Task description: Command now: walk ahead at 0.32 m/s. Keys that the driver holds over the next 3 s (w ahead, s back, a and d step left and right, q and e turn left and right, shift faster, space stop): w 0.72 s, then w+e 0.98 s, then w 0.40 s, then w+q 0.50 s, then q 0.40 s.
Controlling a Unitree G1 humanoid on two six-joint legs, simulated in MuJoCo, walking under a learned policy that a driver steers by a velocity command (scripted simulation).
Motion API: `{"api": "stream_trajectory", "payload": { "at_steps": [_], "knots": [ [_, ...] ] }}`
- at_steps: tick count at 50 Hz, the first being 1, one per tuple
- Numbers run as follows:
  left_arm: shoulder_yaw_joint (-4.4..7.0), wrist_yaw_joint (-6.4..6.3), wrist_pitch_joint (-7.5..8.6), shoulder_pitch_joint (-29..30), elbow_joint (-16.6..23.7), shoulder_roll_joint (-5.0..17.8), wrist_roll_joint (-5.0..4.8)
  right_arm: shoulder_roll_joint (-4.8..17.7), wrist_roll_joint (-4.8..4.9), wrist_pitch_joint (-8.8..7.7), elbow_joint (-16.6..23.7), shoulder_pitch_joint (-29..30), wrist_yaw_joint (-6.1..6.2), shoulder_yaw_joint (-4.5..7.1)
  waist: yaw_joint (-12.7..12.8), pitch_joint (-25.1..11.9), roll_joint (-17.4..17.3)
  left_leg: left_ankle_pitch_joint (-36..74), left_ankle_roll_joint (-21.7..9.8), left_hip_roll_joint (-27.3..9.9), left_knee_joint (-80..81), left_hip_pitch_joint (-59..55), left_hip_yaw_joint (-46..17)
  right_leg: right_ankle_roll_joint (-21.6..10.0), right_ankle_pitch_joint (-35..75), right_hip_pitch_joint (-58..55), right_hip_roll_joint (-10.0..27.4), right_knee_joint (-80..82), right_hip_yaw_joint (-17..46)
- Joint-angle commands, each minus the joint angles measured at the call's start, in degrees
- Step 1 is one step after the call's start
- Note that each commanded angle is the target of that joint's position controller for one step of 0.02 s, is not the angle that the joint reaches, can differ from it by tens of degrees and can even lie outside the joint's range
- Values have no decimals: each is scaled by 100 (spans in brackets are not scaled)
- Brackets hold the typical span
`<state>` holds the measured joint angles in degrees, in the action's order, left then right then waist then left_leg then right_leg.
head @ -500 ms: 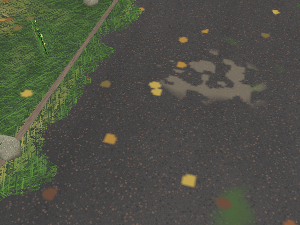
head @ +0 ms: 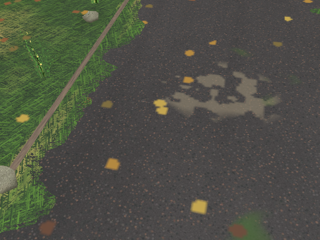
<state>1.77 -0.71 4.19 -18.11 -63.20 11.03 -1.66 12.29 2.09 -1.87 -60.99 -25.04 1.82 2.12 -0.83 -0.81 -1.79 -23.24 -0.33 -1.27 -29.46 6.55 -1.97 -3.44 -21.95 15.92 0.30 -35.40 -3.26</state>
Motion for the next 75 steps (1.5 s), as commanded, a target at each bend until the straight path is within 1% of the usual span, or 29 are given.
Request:
{"api": "stream_trajectory", "payload": {
  "at_steps": [1,2,3,5,8,13,20,22,24,25,26,27,28,30,32,37,42,46,50,52,53,54,55,56,58,59,63,68,75],
  "knots": [
    [279,41,135,-1735,-327,738,48,534,-38,-138,517,743,-48,47,908,509,827,343,-403,-78,-1092,2321,-44,-218,252,-2054,678,1477,1264],
    [413,107,185,-2431,-335,1483,30,130,-40,-252,741,676,-30,-45,969,102,2216,-606,-193,542,-2829,3457,298,-1053,-523,-2740,2022,2541,3961],
    [268,119,270,-1979,-253,1114,142,276,76,-345,774,718,-46,-11,664,371,1515,-714,-306,230,-3983,3875,-342,-1316,-1241,-2294,2399,2807,4781],
    [122,145,326,-941,114,679,115,420,84,-463,773,882,-132,30,326,887,685,427,-531,-317,-4265,4150,-361,-929,-685,-1780,1896,2769,3241],
    [-4,149,218,-1004,152,368,152,625,-42,-465,740,1053,-213,189,266,747,708,1261,-453,-556,-3407,3687,-23,-508,1404,-1740,1201,2792,1607],
    [21,-23,104,-1259,237,728,207,199,-70,-368,1191,2243,-280,60,413,878,537,1925,-108,-464,-1834,3749,302,-654,2485,-1518,1123,2948,980],
    [135,-77,74,-1453,241,914,76,402,-13,-435,1636,3274,-448,16,404,1068,665,2407,-345,-178,-258,3078,410,-593,2943,-1874,1386,2897,619],
    [194,-76,31,-1282,304,1045,108,639,-22,-470,1600,2911,-470,122,80,646,819,2128,-535,57,-185,2365,523,-469,4609,-2214,1451,2253,500],
    [200,-61,-60,-1078,394,1063,174,1069,2,-446,1139,1318,-407,371,-740,-382,937,2004,-814,393,-212,294,711,-235,6078,-1878,1154,347,229],
    [116,-38,-59,-1028,553,905,239,1457,-64,-408,904,264,-342,490,-1090,-1125,451,1633,-1168,-611,-294,-1534,-489,-63,4470,-476,862,-1454,121],
    [-151,60,76,-1883,581,-127,180,1840,-167,-398,743,-206,-381,548,-540,-2232,-1285,117,-2217,-2141,603,-3323,-3630,279,-241,1555,-359,-3672,400],
    [-33,88,266,-1408,572,396,4,1276,-142,-410,730,20,-391,392,-707,-1984,-916,-251,-2003,-2016,1390,-3013,-4347,132,-901,2186,-246,-4452,1204],
    [76,88,366,-760,834,772,-155,1022,-117,-442,806,647,-383,312,-532,-936,-749,177,-1686,-1860,1448,-2140,-3374,22,-522,2649,61,-4586,1029],
    [162,-22,371,-256,936,866,-49,671,-192,-506,971,1522,-424,197,-110,-232,120,1665,-1396,-1454,1682,-345,-1899,-4,380,2052,601,-3961,825],
    [188,-48,198,-558,887,611,13,482,-247,-533,852,1563,-452,140,212,-130,-127,1882,-1340,-1145,1994,382,-1242,-4,603,1435,822,-3519,841],
    [244,-62,49,313,1251,639,95,868,-234,-533,617,1076,-261,201,175,394,-73,2035,-1452,-1112,2472,595,-663,255,1490,2232,984,-2220,681],
    [173,82,91,1294,1524,518,55,1004,-210,-496,528,678,-140,212,-156,471,-62,2310,-1110,-963,2521,168,149,215,2888,2180,715,-557,410],
    [124,225,84,1921,1830,514,12,1039,-178,-413,371,295,-127,229,-374,648,-1,2440,-1016,-1245,2316,-759,455,75,2705,2500,556,8,377],
    [178,399,97,1914,2096,688,23,1220,-152,-246,450,455,-86,299,-166,477,-175,4316,-790,-1455,1411,-1414,760,-234,1682,2152,254,196,8],
    [406,411,74,739,1887,1066,24,1300,-174,-137,596,680,-36,314,503,-283,-260,6107,-552,-1242,-313,-1174,1105,-492,1555,490,-262,346,-353],
    [615,342,44,-268,1668,1520,23,1219,-217,-133,735,661,1,261,902,-854,58,5310,-321,-1003,-1883,-64,1197,-776,1664,-1191,7,432,365],
    [775,284,28,-731,1639,2208,41,449,-352,-296,1006,128,-106,1,561,-1595,1506,1415,89,36,-4220,2548,1043,-1843,956,-3482,1548,780,3428],
    [637,283,48,-841,1685,1834,71,660,-223,-568,1017,348,-200,9,658,-2207,1285,-866,16,439,-5064,3505,-161,-2111,577,-4097,2023,1802,5215],
    [540,271,69,-630,1697,1487,114,1063,-2,-724,1198,936,-261,130,733,-1464,1030,-480,-164,61,-5185,4057,-417,-1702,788,-3655,1788,1832,4324],
    [424,262,73,247,1950,1128,109,1038,-94,-773,1261,1329,-200,157,321,-521,155,364,-204,-418,-4276,3625,-278,-1346,1864,-1842,1298,1947,2823],
    [371,253,74,495,2053,987,158,1064,-161,-693,1261,1263,-163,212,97,-359,197,545,-160,-577,-3884,3153,-293,-1264,2265,-1191,1114,2095,2439],
    [432,138,98,352,2098,1233,106,812,-295,-441,1459,1406,-109,226,-60,-121,387,1130,205,-514,-2819,2820,-126,-1326,2893,-303,816,2387,1873],
    [462,-1,30,-104,2035,1318,54,632,-241,-476,1844,2539,-144,162,337,113,644,2764,302,-118,-601,2612,-89,-947,2069,-173,497,2313,1667],
    [493,-79,-88,-297,1993,1327,40,1029,-147,-650,2109,2771,-295,259,289,93,864,2175,63,65,304,2018,-288,-749,1866,-951,875,1451,2604]
  ]
}}
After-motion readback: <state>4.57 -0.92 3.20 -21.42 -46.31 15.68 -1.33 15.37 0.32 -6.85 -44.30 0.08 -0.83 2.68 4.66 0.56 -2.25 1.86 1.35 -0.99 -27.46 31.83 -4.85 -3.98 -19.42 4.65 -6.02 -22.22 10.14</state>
